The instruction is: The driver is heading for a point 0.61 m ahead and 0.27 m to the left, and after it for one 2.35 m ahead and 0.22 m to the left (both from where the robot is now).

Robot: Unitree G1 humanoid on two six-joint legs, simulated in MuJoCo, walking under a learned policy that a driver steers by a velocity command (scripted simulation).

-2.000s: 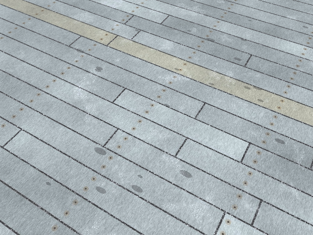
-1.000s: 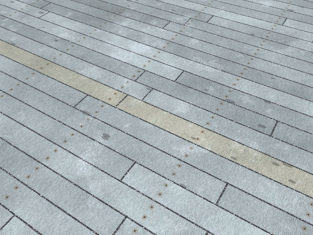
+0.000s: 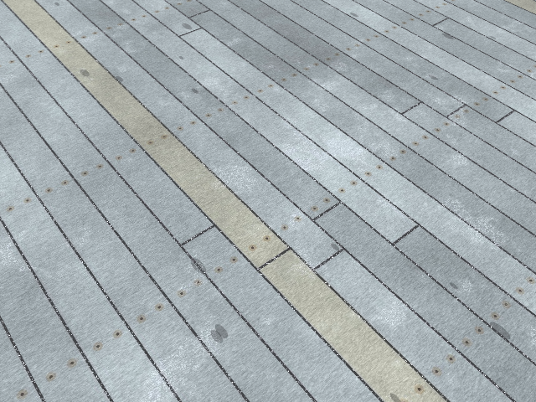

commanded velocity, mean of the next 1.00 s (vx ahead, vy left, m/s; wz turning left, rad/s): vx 0.45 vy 0.00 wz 0.53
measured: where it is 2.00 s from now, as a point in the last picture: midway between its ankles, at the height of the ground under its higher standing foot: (219, 348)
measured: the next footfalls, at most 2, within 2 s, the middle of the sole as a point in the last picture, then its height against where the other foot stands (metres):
left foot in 0.16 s outside the picture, level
right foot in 0.66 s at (275, 367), level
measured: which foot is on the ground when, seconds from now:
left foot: up 0.00-0.14, down 0.16-0.68, up 0.70-1.00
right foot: down 0.00-0.18, up 0.20-0.64, down 0.66-1.00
